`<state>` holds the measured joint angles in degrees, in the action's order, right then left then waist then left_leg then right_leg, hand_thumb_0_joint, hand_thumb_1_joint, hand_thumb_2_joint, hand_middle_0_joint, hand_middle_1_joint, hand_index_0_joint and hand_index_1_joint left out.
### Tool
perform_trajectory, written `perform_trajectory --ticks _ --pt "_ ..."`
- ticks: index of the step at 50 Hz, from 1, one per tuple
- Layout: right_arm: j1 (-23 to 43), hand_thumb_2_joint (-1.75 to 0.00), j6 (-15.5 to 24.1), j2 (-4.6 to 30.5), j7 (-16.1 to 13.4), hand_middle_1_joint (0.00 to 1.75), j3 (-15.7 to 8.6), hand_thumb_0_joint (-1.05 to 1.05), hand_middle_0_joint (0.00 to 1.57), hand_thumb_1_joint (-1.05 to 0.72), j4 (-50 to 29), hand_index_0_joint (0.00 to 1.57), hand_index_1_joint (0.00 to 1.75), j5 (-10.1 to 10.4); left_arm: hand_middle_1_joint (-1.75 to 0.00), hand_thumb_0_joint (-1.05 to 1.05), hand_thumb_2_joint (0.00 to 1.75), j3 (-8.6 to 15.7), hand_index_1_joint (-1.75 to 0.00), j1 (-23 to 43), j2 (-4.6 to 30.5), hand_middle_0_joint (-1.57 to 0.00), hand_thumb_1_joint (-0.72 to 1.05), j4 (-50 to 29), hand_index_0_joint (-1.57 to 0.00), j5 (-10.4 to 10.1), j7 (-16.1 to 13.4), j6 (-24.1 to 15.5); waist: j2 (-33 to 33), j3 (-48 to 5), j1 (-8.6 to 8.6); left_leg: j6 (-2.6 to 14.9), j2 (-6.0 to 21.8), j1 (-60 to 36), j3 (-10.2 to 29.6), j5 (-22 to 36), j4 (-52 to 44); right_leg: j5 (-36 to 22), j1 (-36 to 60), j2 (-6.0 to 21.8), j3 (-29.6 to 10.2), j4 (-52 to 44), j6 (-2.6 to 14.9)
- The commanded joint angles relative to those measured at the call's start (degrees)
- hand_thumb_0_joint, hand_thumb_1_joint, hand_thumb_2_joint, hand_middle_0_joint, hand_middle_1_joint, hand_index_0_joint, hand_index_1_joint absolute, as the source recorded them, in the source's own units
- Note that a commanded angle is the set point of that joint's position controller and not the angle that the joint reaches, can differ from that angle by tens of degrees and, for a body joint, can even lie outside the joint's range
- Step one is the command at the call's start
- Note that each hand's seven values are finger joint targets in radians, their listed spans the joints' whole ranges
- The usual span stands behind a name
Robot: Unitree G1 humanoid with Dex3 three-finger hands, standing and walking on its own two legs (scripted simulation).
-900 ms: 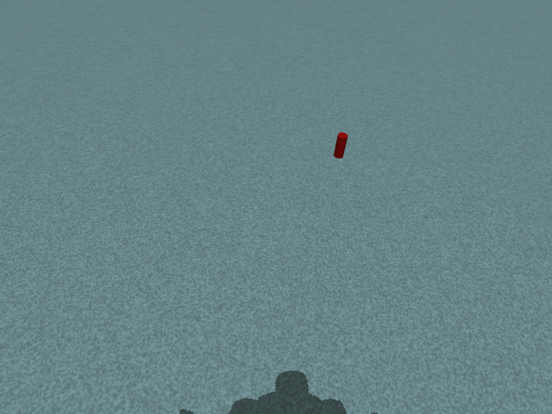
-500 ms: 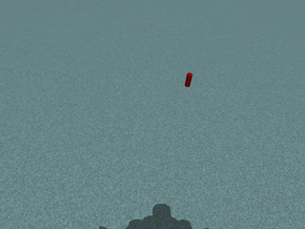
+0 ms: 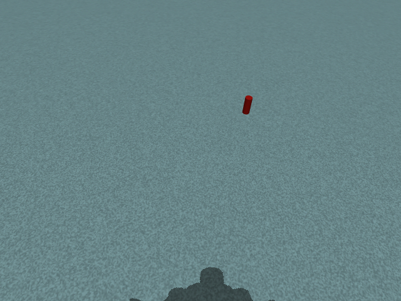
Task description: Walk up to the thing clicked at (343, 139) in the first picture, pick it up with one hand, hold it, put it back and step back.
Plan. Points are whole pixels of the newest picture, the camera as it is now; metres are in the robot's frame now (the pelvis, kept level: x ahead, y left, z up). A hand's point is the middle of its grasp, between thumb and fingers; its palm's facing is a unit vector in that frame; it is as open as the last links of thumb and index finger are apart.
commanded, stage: stand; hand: left
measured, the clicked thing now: (247, 105) +1.62 -0.40 -0.71
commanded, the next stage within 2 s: walk up in 0.22 s
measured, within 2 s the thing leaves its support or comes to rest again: neither
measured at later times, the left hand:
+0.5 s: hand out of the picture +0.17 +0.23 -0.14, palm faces -0.17 -0.91 -0.38, open 7.4 cm
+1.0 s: hand (151, 219) +0.38 +0.13 -0.18, palm faces -0.29 -0.90 -0.32, open 7.4 cm
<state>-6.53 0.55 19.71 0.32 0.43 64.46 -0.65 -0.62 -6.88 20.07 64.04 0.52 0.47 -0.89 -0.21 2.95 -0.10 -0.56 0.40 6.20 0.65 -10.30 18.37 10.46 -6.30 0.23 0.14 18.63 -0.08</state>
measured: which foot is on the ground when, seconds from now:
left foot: down 0.00-0.56, up 0.58-0.94, down 0.96-1.00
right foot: down 0.00-0.26, up 0.28-0.52, down 0.54-0.98, up 1.00-1.00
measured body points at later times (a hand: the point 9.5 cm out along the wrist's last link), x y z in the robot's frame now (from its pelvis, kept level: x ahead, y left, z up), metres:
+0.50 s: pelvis +0.06 -0.05 -0.02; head +0.05 -0.07 +0.43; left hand +0.18 +0.28 -0.11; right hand +0.06 -0.40 -0.13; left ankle +0.00 +0.12 -0.75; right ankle +0.12 -0.22 -0.73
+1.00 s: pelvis +0.29 -0.12 -0.03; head +0.31 -0.11 +0.42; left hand +0.40 +0.18 -0.16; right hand +0.30 -0.46 -0.12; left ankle +0.42 -0.04 -0.75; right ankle +0.14 -0.22 -0.73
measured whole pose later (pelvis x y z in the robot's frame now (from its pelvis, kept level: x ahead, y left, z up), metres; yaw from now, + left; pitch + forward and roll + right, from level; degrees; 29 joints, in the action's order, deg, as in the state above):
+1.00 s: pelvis +0.29 -0.12 -0.03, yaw -17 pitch -2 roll +0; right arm -11.8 5.3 23.1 4.4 -4.6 50.6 -2.7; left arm 3.1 -20.1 24.2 51.6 0.5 3.6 -3.2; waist -2.4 4.0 1.8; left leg 1.4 3.6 24.3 -5.9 -9.3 35.7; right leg 27.5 -7.8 0.3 -2.5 44.7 2.0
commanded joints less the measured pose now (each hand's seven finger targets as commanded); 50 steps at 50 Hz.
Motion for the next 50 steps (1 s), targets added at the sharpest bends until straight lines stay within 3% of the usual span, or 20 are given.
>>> perform_trajectory --ticks 1,10,11,13,14,17,20,23,26,27,28,29,32,35,42,46,47,48,49,50 --pt "1.73 -0.9 1.2 12.13 -0.81 0.3 -2.37 0.0 0.2 -0.9 -3.22 0.2 0.3 0.24 -0.3 0.0 0.9 2.45 -0.3 2.0 12.14 -0.2 0.9 -3.26 -0.2 -0.18 -0.99 -1.03 0.3 -3.41 0.16 1.58 6.74 -0.13 5.14 6.87 -2.88 -6.19 0.1 7.04 -5.07 -2.88 1.57" --pt "1.77 -0.9 1.25 12.17 -0.95 0.3 -2.43 0.0 0.2 -0.9 -3.21 0.2 0.3 0.38 -0.3 0.0 0.9 2.44 -0.3 2.08 12.15 -0.2 0.9 -3.1 -0.2 -0.13 -1.05 -0.9 -0.18 -4.04 0.16 1.67 7.01 -0.94 5.07 9.73 -2.65 -8.66 1.01 7.03 -4.73 -2.39 1.58" --pt "-2.95 -0.9 3.14 19.67 -0.11 0.3 -7.1 0.0 0.2 -0.9 -7.58 0.2 0.3 -1.53 -0.3 0.0 0.9 7.12 -0.3 -0.45 17.78 -0.2 0.9 -8.42 -0.2 1.47 1.38 -0.87 -1.23 -10.53 -1.71 6.09 7.26 -9.65 4.77 -20.71 2.15 18.13 -8.08 3.48 -6.43 3.86 3.56" --pt "-9.0 -0.9 3.91 23.03 0.09 0.3 -9.75 0.0 0.2 -0.9 -6.44 0.2 0.3 -1.85 -0.3 0.0 0.9 6.81 -0.3 9.8 14.1 -0.2 0.9 -12.03 -0.2 1.85 3.41 -0.03 11.53 0.1 -7.47 12.37 20.71 -14.29 20.16 -37.2 -9.95 17.07 -34.77 1.11 -0.58 25.44 1.9" --pt "-7.86 -0.9 4.5 23.82 0.02 0.3 -10.22 0.0 0.2 -0.9 -8.18 0.2 0.3 -1.67 -0.3 0.0 0.9 7.05 -0.3 10.78 14.6 -0.2 0.9 -13.78 -0.2 2.23 3.69 -0.14 8.95 3.5 -6.62 15.87 27.96 -10.69 25.09 -35.45 -12.46 16.13 -39.48 5.28 -5.83 32.32 1.92" --pt "-2.89 -0.9 5.55 20.16 0.2 0.3 -9.17 0.0 0.2 -0.9 -11.38 0.2 0.3 -1.97 -0.3 0.0 0.9 7.43 -0.3 2.05 15.05 -0.2 0.9 -12.52 -0.2 1.33 5.35 -0.55 4.24 -0.16 -0.91 12.94 21.88 -6.67 14.78 -29.06 -12.27 11.46 -33.02 7.69 -6.6 33.67 1.16" --pt "1.12 -0.9 5.73 20.67 1.15 0.3 -9.59 0.0 0.2 -0.9 -13.99 0.2 0.3 -2.47 -0.3 0.0 0.9 7.87 -0.3 -0.26 14.31 -0.2 0.9 -12.78 -0.2 1.17 7.02 -0.39 10.1 0.47 0.76 10.83 17.57 0.34 3.37 -23.01 -10.07 9.78 -21.66 7.7 -1.52 24.27 0.27" --pt "0.57 -0.9 5.37 20.82 1.61 0.3 -9.61 0.0 0.2 -0.9 -14.3 0.2 0.3 -2.52 -0.3 0.0 0.9 8.46 -0.3 -0.81 14.57 -0.2 0.9 -12.54 -0.2 1.4 7.19 -0.6 8.64 2.21 0.68 9.2 15.17 7.31 -2.24 -22.48 -6.27 5.59 -12.56 5.25 3.69 19.82 0.48" --pt "1.84 -0.9 4.29 18.79 1.53 0.3 -8.68 0.0 0.2 -0.9 -14.76 0.2 0.3 -2.41 -0.3 0.0 0.9 9.66 -0.3 -11.95 16.1 -0.2 0.9 -9.62 -0.2 1.69 5.93 -1.23 -0.37 -0.63 6.61 7.17 11.9 17.08 -7.4 -22.68 11.62 5.6 3.02 1.26 7.06 16.96 1.18" --pt "-0.46 -0.9 3.94 14.84 1.71 0.3 -7.15 0.0 0.2 -0.9 -15.06 0.2 0.3 -2.26 -0.3 0.0 0.9 11.17 -0.3 -20.35 19.62 -0.2 0.9 -7.87 -0.2 1.78 4.69 -2.01 -13.7 -4.05 10.47 5.32 6.2 23.64 -10.51 -17.84 32.72 16.85 12.28 2.07 -0.41 9.94 3.18" --pt "0.25 -0.9 4.3 10.77 2.0 0.3 -5.38 0.0 0.2 -0.9 -18.34 0.2 0.3 -0.95 -0.3 0.0 0.9 12.31 -0.3 -23.24 26.04 -0.2 0.9 -9.24 -0.2 1.52 3.7 -2.7 -27.06 -2.76 10.81 2.45 -1.71 36.93 -8.0 -24.47 48.22 33.69 12.09 15.95 -30.57 -7.15 8.18" --pt "1.68 -0.9 4.04 16.43 1.76 0.3 -6.73 0.0 0.2 -0.9 -18.52 0.2 0.3 -0.96 -0.3 0.0 0.9 11.71 -0.3 -17.16 27.87 -0.2 0.9 -11.79 -0.2 0.48 3.82 -2.77 -15.83 -0.22 7.77 1.91 2.21 35.55 -0.34 -21.41 51.53 42.68 3.82 23.16 -45.31 -13.94 14.14" --pt "-3.59 -0.9 3.96 18.59 2.32 0.3 -7.29 0.0 0.2 -0.9 -14.38 0.2 0.3 0.15 -0.3 0.0 0.9 10.08 -0.3 -7.44 22.6 -0.2 0.9 -14.77 -0.2 -0.45 2.76 -3.19 -6.03 1.8 1.67 2.46 8.23 30.52 1.94 -9.17 46.37 29.94 -1.74 16.19 -26.9 -9.29 11.18" --pt "-7.21 -0.9 3.61 17.82 3.53 0.3 -7.73 0.0 0.2 -0.9 -13.85 0.2 0.3 -0.5 -0.3 0.0 0.9 8.98 -0.3 -7.64 19.77 -0.2 0.9 -15.53 -0.2 -0.4 2.8 -4.04 -7.85 2.25 0.73 1.67 8.09 24.64 0.23 -5.85 38.14 20.72 -7.0 12.24 -16.24 -8.75 10.7" --pt "0.44 -0.9 4.68 15.13 4.32 0.3 -7.83 0.0 0.2 -0.9 -18.76 0.2 0.3 -1.08 -0.3 0.0 0.9 8.84 -0.3 -9.95 19.52 -0.2 0.9 -18.41 -0.2 0.08 2.84 -4.88 -4.1 1.03 3.33 0.09 6.97 21.54 -1.91 0.92 17.2 10.31 -3.64 12.3 -10.78 -5.23 11.77" --pt "-6.27 -0.9 5.45 15.2 3.71 0.3 -8.74 0.0 0.2 -0.9 -17.2 0.2 0.3 -1.1 -0.3 0.0 0.9 7.91 -0.3 -8.19 19.12 -0.2 0.9 -18.92 -0.2 0.03 2.57 -4.57 -1.74 -0.76 -1.59 1.71 2.68 3.94 -6.36 2.06 12.44 -4.08 -10.59 10.24 -6.25 5.76 9.62" --pt "-15.01 -0.9 5.87 17.51 3.09 0.3 -9.69 0.0 0.2 -0.9 -14.99 0.2 0.3 -1.36 -0.3 0.0 0.9 7.29 -0.3 -9.82 16.97 -0.2 0.9 -19.3 -0.2 0.32 2.52 -4.56 4.49 -6.59 -5.31 3.93 2.08 -8.83 -5.33 -1.91 10.22 -10.57 -13.35 6.1 -2.58 21.2 7.54" --pt "-23.19 -0.9 6.38 22.36 2.28 0.3 -11.47 0.0 0.2 -0.9 -13.89 0.2 0.3 -2.47 -0.3 0.0 0.9 5.76 -0.3 -13.62 12.28 -0.2 0.9 -19.52 -0.2 -0.21 2.15 -4.49 16.95 -12.01 -8.06 7.32 12.8 -20.33 10.19 -15.27 5.33 -2.51 -24.5 0.81 -0.15 40.63 4.79" --pt "-22.18 -0.9 6.63 25.11 1.96 0.3 -12.03 0.0 0.2 -0.9 -15.82 0.2 0.3 -1.58 -0.3 0.0 0.9 6.01 -0.3 -15.34 12.79 -0.2 0.9 -19.26 -0.2 -1.13 1.59 -4.32 17.28 -11.62 -6.76 11.13 25.57 -21.49 37.03 -24.47 -5.85 18.15 -35.12 -6.84 -3.06 48.59 3.45" --pt "-17.48 -0.9 6.41 25.1 2.14 0.3 -12.04 0.0 0.2 -0.9 -16.95 0.2 0.3 0.44 -0.3 0.0 0.9 6.37 -0.3 -13.43 17.82 -0.2 0.9 -18.35 -0.2 -0.39 0.85 -4.22 9.21 -9.64 -4.99 13.7 27.04 -13.68 37.9 -26.76 -7.09 17.04 -33.13 -1.98 -9.76 53.67 4.06"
